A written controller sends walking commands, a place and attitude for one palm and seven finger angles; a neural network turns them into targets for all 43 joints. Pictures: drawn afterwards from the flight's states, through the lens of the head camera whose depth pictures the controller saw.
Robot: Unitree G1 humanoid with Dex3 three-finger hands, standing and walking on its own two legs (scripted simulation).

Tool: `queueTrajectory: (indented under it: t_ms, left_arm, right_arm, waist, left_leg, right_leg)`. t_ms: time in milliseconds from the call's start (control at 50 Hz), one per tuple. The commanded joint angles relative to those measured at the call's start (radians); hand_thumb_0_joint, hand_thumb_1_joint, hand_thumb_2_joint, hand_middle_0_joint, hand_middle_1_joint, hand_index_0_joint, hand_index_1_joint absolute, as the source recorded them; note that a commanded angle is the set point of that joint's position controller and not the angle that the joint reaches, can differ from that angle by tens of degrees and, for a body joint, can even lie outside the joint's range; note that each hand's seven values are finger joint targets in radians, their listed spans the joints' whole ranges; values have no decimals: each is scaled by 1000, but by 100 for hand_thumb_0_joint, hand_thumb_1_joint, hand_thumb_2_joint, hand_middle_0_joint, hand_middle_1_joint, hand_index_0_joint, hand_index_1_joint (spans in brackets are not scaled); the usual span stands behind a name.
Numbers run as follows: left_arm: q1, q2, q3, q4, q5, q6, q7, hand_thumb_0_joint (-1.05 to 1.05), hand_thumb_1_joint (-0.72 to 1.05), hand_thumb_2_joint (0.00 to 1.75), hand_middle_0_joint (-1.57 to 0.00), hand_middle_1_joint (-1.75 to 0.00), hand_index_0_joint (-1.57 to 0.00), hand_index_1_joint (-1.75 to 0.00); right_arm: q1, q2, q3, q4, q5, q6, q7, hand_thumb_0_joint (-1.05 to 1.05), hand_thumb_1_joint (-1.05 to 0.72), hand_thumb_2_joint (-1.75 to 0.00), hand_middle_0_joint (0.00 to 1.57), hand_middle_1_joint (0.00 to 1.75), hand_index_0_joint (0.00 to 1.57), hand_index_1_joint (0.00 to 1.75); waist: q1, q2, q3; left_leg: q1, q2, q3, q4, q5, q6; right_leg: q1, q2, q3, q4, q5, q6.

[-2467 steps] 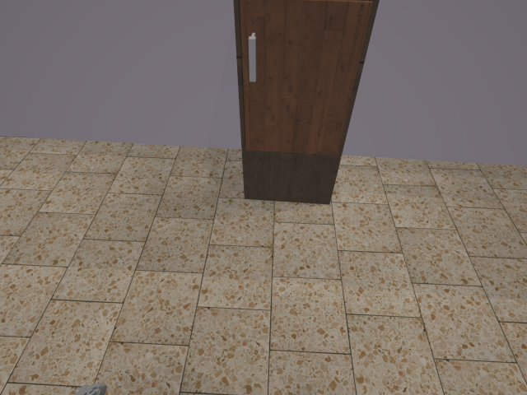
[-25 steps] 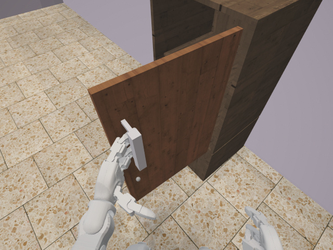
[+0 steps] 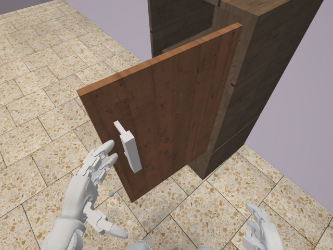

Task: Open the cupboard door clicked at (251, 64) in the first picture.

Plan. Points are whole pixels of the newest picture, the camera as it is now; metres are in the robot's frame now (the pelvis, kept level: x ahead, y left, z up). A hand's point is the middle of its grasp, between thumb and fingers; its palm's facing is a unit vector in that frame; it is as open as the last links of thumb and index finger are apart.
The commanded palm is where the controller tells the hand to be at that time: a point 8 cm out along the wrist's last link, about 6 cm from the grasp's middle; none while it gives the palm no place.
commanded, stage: slide the hand sideways off the handle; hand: left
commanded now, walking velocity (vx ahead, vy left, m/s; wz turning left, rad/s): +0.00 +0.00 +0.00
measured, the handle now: (127, 147) +0.34 +0.11 +0.07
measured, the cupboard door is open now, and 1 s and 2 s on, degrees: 87 87 87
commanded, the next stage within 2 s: draw the hand back to the body in 0.30 s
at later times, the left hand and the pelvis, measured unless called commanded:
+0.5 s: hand (85, 204) +0.21 +0.18 +0.06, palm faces -0.09 -1.00 -0.03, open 16.3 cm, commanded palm +0.18 +0.24 +0.08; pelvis +0.00 +0.00 -0.01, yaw +1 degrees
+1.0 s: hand (41, 200) +0.19 +0.22 +0.13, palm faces +0.12 -0.97 -0.23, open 15.7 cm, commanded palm +0.15 +0.28 +0.15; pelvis +0.00 +0.02 +0.03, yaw +1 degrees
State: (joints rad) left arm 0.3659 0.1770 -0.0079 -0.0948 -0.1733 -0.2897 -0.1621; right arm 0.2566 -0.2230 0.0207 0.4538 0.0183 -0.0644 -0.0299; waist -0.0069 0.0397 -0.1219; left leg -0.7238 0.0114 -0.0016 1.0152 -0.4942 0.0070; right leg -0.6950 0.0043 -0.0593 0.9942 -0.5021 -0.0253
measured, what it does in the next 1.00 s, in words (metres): stands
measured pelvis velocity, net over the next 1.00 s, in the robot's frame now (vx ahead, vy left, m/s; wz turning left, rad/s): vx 0.00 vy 0.02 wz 0.01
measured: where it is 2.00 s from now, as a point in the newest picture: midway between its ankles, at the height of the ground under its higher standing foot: outside the picture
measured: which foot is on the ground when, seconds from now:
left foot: down 0.00-1.00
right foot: down 0.00-1.00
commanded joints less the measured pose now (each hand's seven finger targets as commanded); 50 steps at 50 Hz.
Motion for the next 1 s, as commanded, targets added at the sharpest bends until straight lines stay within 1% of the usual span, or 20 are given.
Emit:
queueTrajectory:
  t_ms: [0, 100, 140, 240, 280, 340, 380, 420, 440, 520, 560, 600, 680, 740, 780, 840, 880, 900, 920, 980]
  left_arm:
    - [-3, 119, 145, -228, -53, -93, -14, 0, -50, 30, -15, -30, -15, -30]
    - [38, 129, 157, -241, -86, -117, -70, 0, -50, 30, -15, -30, -15, -30]
    - [37, 153, 178, -233, -100, -118, -96, 0, -50, 30, -15, -30, -15, -30]
    - [31, 200, 234, -219, -138, -112, -158, 0, -50, 30, -15, -30, -15, -30]
    - [28, 173, 207, -232, -152, -106, -172, 0, -50, 30, -15, -30, -15, -30]
    - [-9, 189, 216, -216, -151, -99, -168, 0, -50, 30, -15, -30, -15, -30]
    - [9, 161, 184, -235, -145, -92, -163, 0, -50, 30, -15, -30, -15, -30]
    - [22, 214, 229, -291, -141, -79, -147, 0, -50, 30, -15, -30, -15, -30]
    - [38, 245, 268, -283, -139, -65, -135, 0, -50, 30, -15, -30, -15, -30]
    - [73, 206, 245, -326, -142, -29, -116, 0, -50, 30, -15, -30, -15, -30]
    - [88, 201, 244, -318, -144, -9, -116, 0, -50, 30, -15, -30, -15, -30]
    - [97, 197, 239, -329, -148, 6, -123, 0, -50, 30, -15, -30, -15, -30]
    - [75, 214, 245, -373, -149, 30, -128, 0, -50, 30, -15, -30, -15, -30]
    - [106, 236, 279, -394, -153, 43, -130, 0, -50, 30, -15, -30, -15, -30]
    - [98, 226, 273, -419, -159, 53, -134, 0, -50, 30, -15, -30, -15, -30]
    - [105, 240, 295, -415, -162, 78, -134, 0, -40, 34, -15, -30, -15, -30]
    - [80, 245, 300, -434, -163, 94, -140, 0, -32, 37, -16, -30, -16, -30]
    - [41, 366, 328, -522, 1, 119, 42, 0, -29, 39, -16, -30, -16, -30]
    - [112, 262, 270, -509, 20, 152, 124, 0, -26, 40, -16, -30, -16, -30]
    - [154, 246, 247, -503, 88, 201, 243, 0, -15, 45, -16, -30, -16, -30]
  right_arm:
    - [-55, -118, -50, -157, 2, -65, -13, 0, -90, -90, 20, 30, 20, 30]
    - [-53, -122, -55, -154, 4, -81, -21, 0, -90, -90, 20, 30, 20, 30]
    - [-49, -129, -58, -147, 5, -85, -28, 0, -90, -90, 20, 30, 20, 30]
    - [-56, -134, -58, -138, 11, -95, -43, 0, -90, -90, 20, 30, 20, 30]
    - [-58, -132, -54, -146, 12, -103, -44, 0, -90, -90, 20, 30, 20, 30]
    - [-58, -138, -54, -137, 12, -111, -47, 0, -90, -90, 20, 30, 20, 30]
    - [-59, -133, -53, -148, 13, -118, -44, 0, -90, -90, 20, 30, 20, 30]
    - [-57, -133, -54, -157, 15, -116, -45, 0, -90, -90, 20, 30, 20, 30]
    - [-60, -131, -53, -152, 15, -111, -45, 0, -90, -90, 20, 30, 20, 30]
    - [-73, -120, -44, -166, 26, -109, -45, 0, -90, -90, 20, 30, 20, 30]
    - [-76, -121, -42, -164, 26, -108, -45, 0, -90, -90, 20, 30, 20, 30]
    - [-76, -124, -38, -168, 29, -111, -44, 0, -90, -90, 20, 30, 20, 30]
    - [-74, -131, -31, -168, 30, -126, -45, 0, -90, -90, 20, 30, 20, 30]
    - [-80, -132, -31, -160, 30, -139, -47, 0, -90, -90, 20, 30, 20, 30]
    - [-81, -130, -26, -159, 33, -148, -45, 0, -90, -90, 20, 30, 20, 30]
    - [-91, -134, -25, -148, 31, -158, -47, 0, -90, -90, 20, 30, 20, 30]
    - [-93, -138, -21, -144, 36, -163, -49, 0, -90, -90, 20, 30, 20, 30]
    - [-110, -126, -18, -150, 19, -148, -73, 0, -90, -90, 20, 30, 20, 30]
    - [-98, -106, -8, -142, 9, -143, -81, 0, -90, -90, 20, 30, 20, 30]
    - [-103, -107, -6, -110, 7, -116, -83, 0, -90, -90, 20, 30, 20, 30]
  waist:
    - [9, -58, -187]
    - [0, -32, -189]
    - [-10, -66, -191]
    - [-6, -35, -192]
    - [-7, -19, -191]
    - [-12, -32, -175]
    - [-6, -4, -190]
    - [10, 13, -227]
    - [18, 12, -223]
    - [17, 38, -175]
    - [10, -4, -151]
    - [11, 17, -125]
    - [8, 30, -115]
    - [21, 16, -127]
    - [20, 39, -101]
    - [24, 15, -79]
    - [22, 39, -66]
    - [78, 44, -56]
    - [49, 55, -11]
    - [43, 33, 21]
  left_leg:
    - [77, -34, -14, -109, 271, 7]
    - [59, -35, -15, -82, 267, 6]
    - [43, -33, -19, -66, 265, 9]
    - [33, -32, -24, -55, 265, 9]
    - [47, -33, -26, -61, 265, 8]
    - [44, -29, -32, -58, 250, 9]
    - [68, -31, -34, -71, 253, 10]
    - [102, -31, -33, -94, 273, 10]
    - [97, -30, -33, -102, 274, 10]
    - [149, -25, -39, -157, 266, 7]
    - [147, -22, -42, -170, 263, 8]
    - [161, -21, -46, -191, 251, 6]
    - [203, -16, -57, -221, 256, 4]
    - [232, -16, -58, -236, 291, 6]
    - [249, -14, -64, -256, 293, 0]
    - [255, -13, -68, -276, 270, 4]
    - [273, -11, -70, -295, 255, 1]
    - [271, -3, -60, -357, 218, 6]
    - [285, -6, -56, -382, 184, 2]
    - [332, 5, -55, -426, 195, 6]
  right_leg:
    - [159, 8, 45, -138, 366, 4]
    - [144, 4, 61, -134, 368, 10]
    - [146, 2, 74, -139, 372, 17]
    - [143, 0, 84, -144, 351, 15]
    - [132, 2, 72, -142, 344, 16]
    - [107, 9, 66, -144, 291, 11]
    - [101, 10, 51, -136, 287, 8]
    - [133, 14, 43, -141, 301, 4]
    - [152, 17, 44, -149, 293, 1]
    - [153, 24, 13, -173, 283, 0]
    - [163, 26, 9, -190, 284, 5]
    - [162, 28, 1, -201, 269, 4]
    - [173, 30, -12, -217, 266, 3]
    - [209, 32, -15, -232, 296, 0]
    - [209, 32, -24, -239, 296, 1]
    - [224, 34, -24, -266, 274, 2]
    - [226, 32, -27, -279, 258, 3]
    - [264, 8, 31, -345, 222, -10]
    - [263, -1, 25, -370, 197, -9]
    - [314, -6, 16, -417, 203, -5]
